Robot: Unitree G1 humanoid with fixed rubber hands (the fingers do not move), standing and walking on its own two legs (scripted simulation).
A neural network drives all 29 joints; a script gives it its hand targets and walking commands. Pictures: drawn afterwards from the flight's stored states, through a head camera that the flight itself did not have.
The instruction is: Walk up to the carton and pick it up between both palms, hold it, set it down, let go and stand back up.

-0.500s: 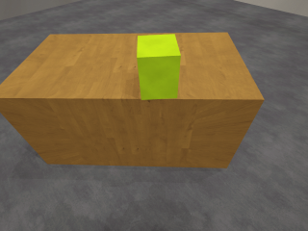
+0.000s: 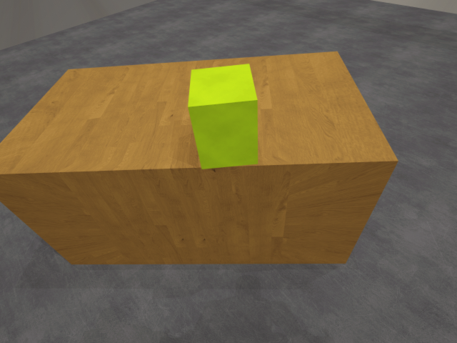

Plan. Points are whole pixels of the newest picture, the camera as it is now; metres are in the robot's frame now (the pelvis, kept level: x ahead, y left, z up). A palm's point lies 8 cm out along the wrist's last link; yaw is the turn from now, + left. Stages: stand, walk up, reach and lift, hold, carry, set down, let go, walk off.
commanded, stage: walk up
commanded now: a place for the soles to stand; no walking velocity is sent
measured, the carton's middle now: (225, 117) +0.73 +0.06 +0.00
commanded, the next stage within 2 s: none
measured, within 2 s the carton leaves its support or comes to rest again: neither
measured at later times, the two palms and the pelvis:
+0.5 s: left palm (71, 327) +0.20 +0.36 -0.12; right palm (367, 281) +0.29 -0.25 -0.11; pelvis +0.16 +0.05 -0.02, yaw +2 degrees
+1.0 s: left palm (53, 282) +0.29 +0.44 -0.12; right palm (334, 248) +0.38 -0.21 -0.15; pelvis +0.28 +0.10 -0.03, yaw +3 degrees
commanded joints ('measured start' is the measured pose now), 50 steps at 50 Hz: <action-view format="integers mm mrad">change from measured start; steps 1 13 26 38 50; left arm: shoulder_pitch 11 49 157 102 37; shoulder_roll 295 238 231 323 221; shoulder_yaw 70 16 29 72 -6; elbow -98 -166 -140 -206 -166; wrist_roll -16 -38 -11 2 -37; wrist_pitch -29 -10 -14 -37 54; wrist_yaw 19 24 -6 48 52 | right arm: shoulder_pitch -75 103 -114 -6 -49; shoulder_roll -157 -224 -208 -196 -307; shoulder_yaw -39 -80 -67 -55 -45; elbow -111 -113 -294 -205 -147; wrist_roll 8 -25 14 -1 28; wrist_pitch -31 -48 -56 -1 -54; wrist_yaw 3 11 2 -5 -54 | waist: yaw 18 -110 15 19 -20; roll -205 -38 107 -218 69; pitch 51 -100 -28 -38 -131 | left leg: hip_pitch -160 464 47 -206 133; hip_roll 69 39 269 74 390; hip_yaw -18 107 -34 -38 -370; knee -88 -498 -647 83 -569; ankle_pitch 50 158 -2 3 209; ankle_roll -30 100 227 -9 244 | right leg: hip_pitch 50 -151 -186 -81 -311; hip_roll -289 -174 -118 -338 -65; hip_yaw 205 16 53 385 116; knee -185 423 246 -99 538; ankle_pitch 295 549 -17 -77 -309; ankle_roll -166 -63 6 -187 29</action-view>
